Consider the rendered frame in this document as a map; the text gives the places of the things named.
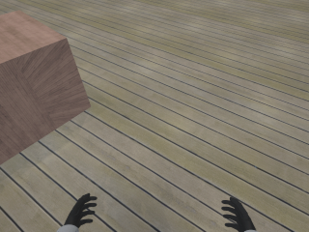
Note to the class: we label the right robot hand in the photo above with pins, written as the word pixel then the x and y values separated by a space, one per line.
pixel 241 217

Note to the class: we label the left robot hand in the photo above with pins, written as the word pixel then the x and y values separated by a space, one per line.
pixel 76 214

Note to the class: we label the pedestal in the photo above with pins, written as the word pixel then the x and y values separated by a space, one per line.
pixel 40 85

